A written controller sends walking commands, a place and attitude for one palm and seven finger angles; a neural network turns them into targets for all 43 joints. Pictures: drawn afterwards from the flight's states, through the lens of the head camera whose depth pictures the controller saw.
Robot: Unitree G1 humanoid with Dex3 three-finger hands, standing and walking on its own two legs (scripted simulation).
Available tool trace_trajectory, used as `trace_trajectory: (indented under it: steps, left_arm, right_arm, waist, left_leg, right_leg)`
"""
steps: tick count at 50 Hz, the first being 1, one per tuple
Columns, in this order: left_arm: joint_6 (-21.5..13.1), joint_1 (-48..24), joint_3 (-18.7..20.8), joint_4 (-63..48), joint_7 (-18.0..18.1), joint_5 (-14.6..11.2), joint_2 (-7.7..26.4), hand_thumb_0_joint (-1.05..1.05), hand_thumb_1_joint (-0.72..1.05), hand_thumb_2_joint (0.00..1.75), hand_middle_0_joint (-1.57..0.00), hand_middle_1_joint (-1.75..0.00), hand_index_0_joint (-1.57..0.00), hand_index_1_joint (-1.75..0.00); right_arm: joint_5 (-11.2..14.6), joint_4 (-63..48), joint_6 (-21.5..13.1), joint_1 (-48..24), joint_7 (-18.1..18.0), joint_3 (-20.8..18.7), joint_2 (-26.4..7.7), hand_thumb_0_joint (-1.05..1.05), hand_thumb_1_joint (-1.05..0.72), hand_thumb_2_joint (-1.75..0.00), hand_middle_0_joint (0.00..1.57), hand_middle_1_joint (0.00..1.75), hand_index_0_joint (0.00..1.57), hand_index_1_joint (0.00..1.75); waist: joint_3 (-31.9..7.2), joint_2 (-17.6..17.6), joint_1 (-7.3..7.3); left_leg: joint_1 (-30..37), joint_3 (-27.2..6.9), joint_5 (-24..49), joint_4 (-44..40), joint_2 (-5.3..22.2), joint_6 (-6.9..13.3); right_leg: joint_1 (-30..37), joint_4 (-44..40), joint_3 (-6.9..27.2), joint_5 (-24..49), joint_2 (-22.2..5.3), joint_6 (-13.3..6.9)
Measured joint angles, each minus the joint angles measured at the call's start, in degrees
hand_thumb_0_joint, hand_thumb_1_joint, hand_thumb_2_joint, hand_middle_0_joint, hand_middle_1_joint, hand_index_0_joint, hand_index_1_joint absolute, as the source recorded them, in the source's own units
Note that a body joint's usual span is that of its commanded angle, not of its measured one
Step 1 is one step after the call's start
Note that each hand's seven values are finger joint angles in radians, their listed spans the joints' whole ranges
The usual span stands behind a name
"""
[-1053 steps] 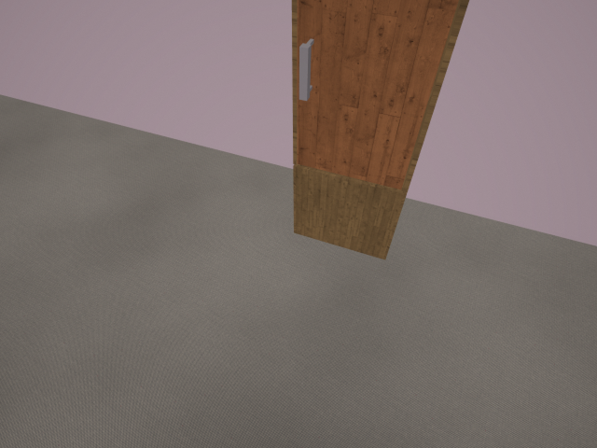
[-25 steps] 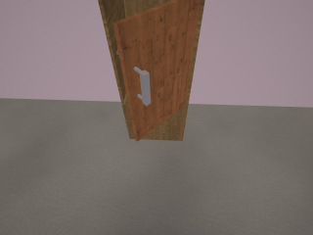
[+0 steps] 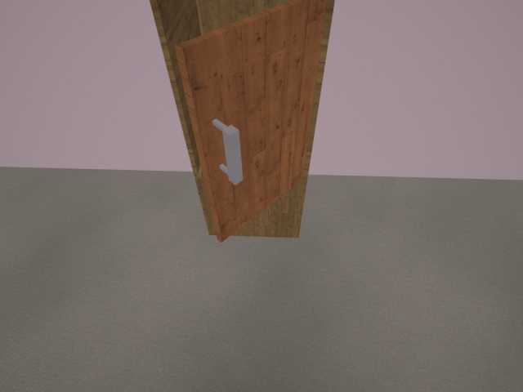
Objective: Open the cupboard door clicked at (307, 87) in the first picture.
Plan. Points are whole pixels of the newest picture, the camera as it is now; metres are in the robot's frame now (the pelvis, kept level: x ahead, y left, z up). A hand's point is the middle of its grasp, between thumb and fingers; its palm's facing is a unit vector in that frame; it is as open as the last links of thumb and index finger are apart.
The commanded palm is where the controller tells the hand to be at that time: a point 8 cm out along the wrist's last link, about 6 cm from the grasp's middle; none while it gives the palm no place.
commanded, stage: look to check the result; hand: left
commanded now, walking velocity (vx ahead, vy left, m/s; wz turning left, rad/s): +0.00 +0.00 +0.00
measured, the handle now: (227, 152) +0.58 +0.11 +0.01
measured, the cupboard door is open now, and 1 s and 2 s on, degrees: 46 46 46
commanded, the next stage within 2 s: walk to a spot facing it in 0.36 s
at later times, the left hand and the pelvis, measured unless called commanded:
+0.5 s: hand out of the picture +0.08 +0.23 -0.16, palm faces -0.01 -0.95 -0.31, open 7.4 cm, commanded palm none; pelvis +0.02 +0.00 +0.00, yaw +0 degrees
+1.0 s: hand out of the picture +0.10 +0.17 -0.18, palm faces -0.15 -0.95 -0.28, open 7.4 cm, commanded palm none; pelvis -0.01 -0.02 -0.02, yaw -12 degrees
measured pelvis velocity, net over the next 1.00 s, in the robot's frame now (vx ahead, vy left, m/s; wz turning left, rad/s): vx -0.01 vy -0.02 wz -0.21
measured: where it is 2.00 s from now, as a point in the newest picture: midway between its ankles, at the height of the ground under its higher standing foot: outside the picture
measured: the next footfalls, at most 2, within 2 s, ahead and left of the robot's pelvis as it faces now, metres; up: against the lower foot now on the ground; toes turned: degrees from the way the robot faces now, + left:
left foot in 1.34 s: +0.08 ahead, +0.12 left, +0.00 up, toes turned -26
right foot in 1.58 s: -0.03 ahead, -0.16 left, +0.00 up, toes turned -32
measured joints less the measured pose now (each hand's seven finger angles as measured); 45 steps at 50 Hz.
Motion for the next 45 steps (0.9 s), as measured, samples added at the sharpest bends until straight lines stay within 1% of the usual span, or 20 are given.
trace_trajectory:
  steps: [10, 25, 29, 33, 40, 43, 44, 45]
  left_arm:
    - [0.1, 1.4, 0.0, 0.9, 0.3, -0.2, 0.2, 0.01, 0.91, 0.9, -0.2, -0.3, -0.2, -0.3]
    - [-0.2, 1.4, -0.2, 0.6, 0.4, -0.2, -1.0, 0.01, 0.91, 0.9, -0.2, -0.3, -0.2, -0.3]
    - [0.4, 1.8, 0.0, 0.0, 0.7, -0.2, -1.4, 0.01, 0.91, 0.9, -0.2, -0.3, -0.2, -0.3]
    - [1.8, 3.0, 0.7, -1.3, 0.8, 0.0, -2.5, 0.01, 0.91, 0.9, -0.2, -0.3, -0.2, -0.3]
    - [4.3, 5.1, 2.1, -5.1, -0.3, 0.4, -3.7, 0.01, 0.91, 0.9, -0.2, -0.3, -0.2, -0.3]
    - [5.2, 4.9, 2.8, -6.7, -0.9, 0.4, -4.0, 0.01, 0.91, 0.9, -0.2, -0.3, -0.2, -0.3]
    - [5.3, 4.8, 2.9, -7.2, -1.1, 0.4, -4.3, 0.01, 0.91, 0.9, -0.2, -0.3, -0.2, -0.3]
    - [5.2, 4.8, 3.1, -7.8, -1.3, 0.4, -4.5, 0.01, 0.91, 0.9, -0.2, -0.3, -0.2, -0.3]
  right_arm:
    - [0.1, 0.5, 0.3, 0.6, -0.2, 0.3, 0.6, 0.0, -0.91, -0.9, 0.2, 0.3, 0.2, 0.3]
    - [0.1, 0.4, 0.0, 0.8, -0.3, 0.3, 1.7, 0.0, -0.91, -0.9, 0.2, 0.3, 0.21, 0.3]
    - [0.0, 0.0, 0.3, 0.8, -0.8, 0.2, 2.2, 0.0, -0.91, -0.9, 0.2, 0.3, 0.21, 0.3]
    - [0.0, -1.6, 0.9, 1.3, -1.4, -0.4, 3.5, 0.0, -0.91, -0.9, 0.2, 0.3, 0.2, 0.3]
    - [-0.2, -5.1, 1.5, 3.8, -2.0, -1.5, 6.1, 0.0, -0.91, -0.9, 0.2, 0.3, 0.21, 0.3]
    - [-0.6, -5.8, 1.3, 5.2, -2.0, -1.9, 6.4, 0.0, -0.9, -0.9, 0.2, 0.3, 0.21, 0.3]
    - [-0.7, -5.8, 1.3, 5.7, -2.0, -2.0, 6.3, 0.0, -0.9, -0.9, 0.2, 0.3, 0.21, 0.3]
    - [-0.7, -5.8, 1.4, 6.2, -2.0, -2.1, 6.1, 0.0, -0.9, -0.9, 0.2, 0.3, 0.21, 0.3]
  waist:
    - [0.3, 0.1, 0.23]
    - [-0.6, 0.0, 0.19]
    - [-0.9, -0.1, 0.55]
    - [-0.7, -0.1, 0.95]
    - [0.4, -1.8, 0.83]
    - [1.6, -1.9, 0.87]
    - [1.9, -1.5, 0.85]
    - [2.1, -0.9, 0.87]
  left_leg:
    - [0.9, 0.0, -0.6, -0.4, 0.4, -0.3]
    - [1.7, 0.2, -1.1, -0.8, 0.5, -0.4]
    - [1.3, 1.0, -1.7, 0.1, 0.8, -0.5]
    - [-0.3, 3.1, -4.0, 3.8, 1.7, -0.5]
    - [-3.0, 7.5, -7.6, 10.3, 2.5, -0.3]
    - [-3.5, 9.1, -8.6, 12.2, 3.0, -0.4]
    - [-3.6, 9.3, -8.9, 12.9, 3.4, -0.6]
    - [-3.9, 9.4, -9.3, 13.9, 4.0, -1.0]
  right_leg:
    - [1.0, -0.8, 0.0, -0.3, 0.5, -0.3]
    - [1.8, -1.3, 0.2, -0.8, 0.6, -0.2]
    - [1.0, -0.5, 1.0, -1.0, 0.8, -0.2]
    - [-1.4, 3.1, 3.1, -2.3, 1.5, -0.3]
    - [-7.8, 13.2, 7.2, -5.7, 2.2, -0.3]
    - [-11.4, 22.8, 6.2, -13.2, 1.8, 0.1]
    - [-11.7, 24.2, 5.5, -14.6, 1.6, 0.1]
    - [-11.2, 23.4, 4.9, -14.0, 1.5, 0.1]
